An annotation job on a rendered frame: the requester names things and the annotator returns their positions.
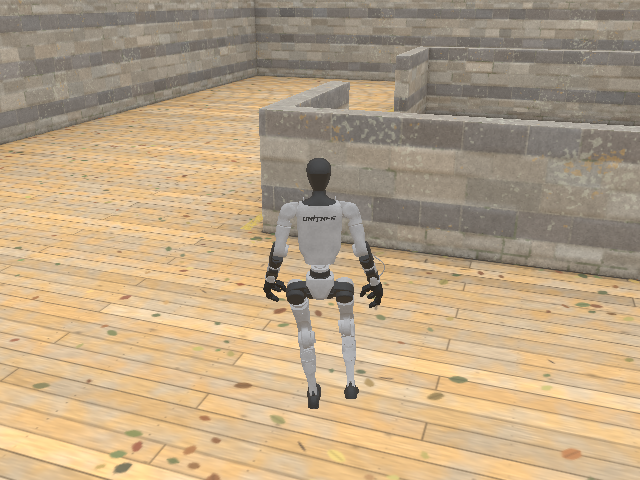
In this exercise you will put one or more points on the left robot forearm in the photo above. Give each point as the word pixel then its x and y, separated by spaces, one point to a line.
pixel 273 266

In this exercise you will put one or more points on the left robot foot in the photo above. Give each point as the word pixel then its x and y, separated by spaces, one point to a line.
pixel 313 401

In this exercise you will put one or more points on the right robot foot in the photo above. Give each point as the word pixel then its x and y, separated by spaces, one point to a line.
pixel 351 391

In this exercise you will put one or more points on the robot right upper arm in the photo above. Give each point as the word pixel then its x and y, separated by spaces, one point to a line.
pixel 351 211

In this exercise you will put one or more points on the right robot forearm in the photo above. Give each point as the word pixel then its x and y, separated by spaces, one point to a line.
pixel 369 267

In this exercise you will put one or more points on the robot left hand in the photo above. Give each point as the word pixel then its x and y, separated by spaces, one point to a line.
pixel 274 286

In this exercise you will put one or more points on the robot right hand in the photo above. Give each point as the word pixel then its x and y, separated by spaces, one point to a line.
pixel 377 291

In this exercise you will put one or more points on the robot left upper arm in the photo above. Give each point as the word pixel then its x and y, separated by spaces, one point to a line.
pixel 287 212

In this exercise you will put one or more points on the robot foot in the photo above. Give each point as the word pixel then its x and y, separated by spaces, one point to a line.
pixel 351 391
pixel 313 401

